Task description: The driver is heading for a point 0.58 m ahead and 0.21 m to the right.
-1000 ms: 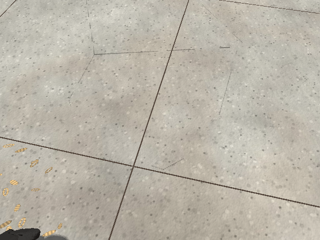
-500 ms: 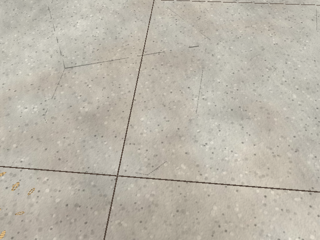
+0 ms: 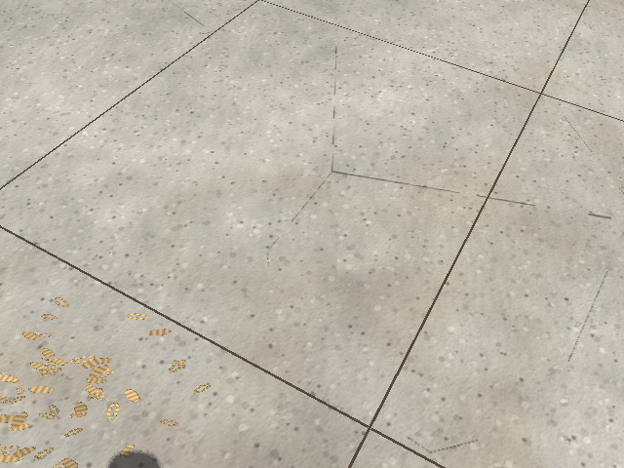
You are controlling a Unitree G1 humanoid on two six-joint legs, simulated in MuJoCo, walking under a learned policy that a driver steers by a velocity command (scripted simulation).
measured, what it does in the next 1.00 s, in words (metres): walks ahead, turning right: right foot, then left foot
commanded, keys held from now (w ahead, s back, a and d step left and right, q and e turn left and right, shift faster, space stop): w+e+shift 0.48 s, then shift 0.52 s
